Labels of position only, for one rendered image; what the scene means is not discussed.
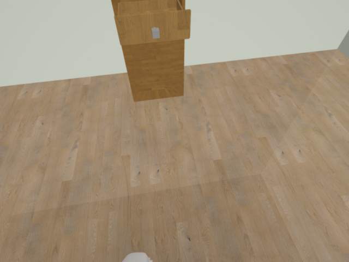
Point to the drawer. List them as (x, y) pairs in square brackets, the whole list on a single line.
[(135, 21)]

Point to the handle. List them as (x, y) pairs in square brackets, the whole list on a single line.
[(155, 33)]

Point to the cabinet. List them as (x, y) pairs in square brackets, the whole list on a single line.
[(155, 70)]

